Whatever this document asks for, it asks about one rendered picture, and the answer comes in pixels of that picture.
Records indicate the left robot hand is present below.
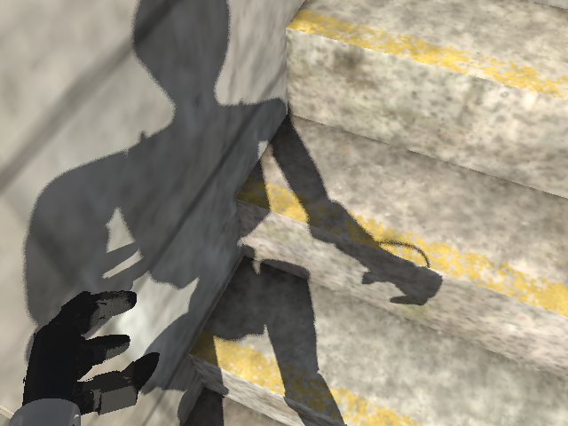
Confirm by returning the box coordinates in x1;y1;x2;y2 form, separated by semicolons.
22;290;160;415

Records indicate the robot left forearm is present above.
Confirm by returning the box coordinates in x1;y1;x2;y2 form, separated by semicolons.
9;398;81;426

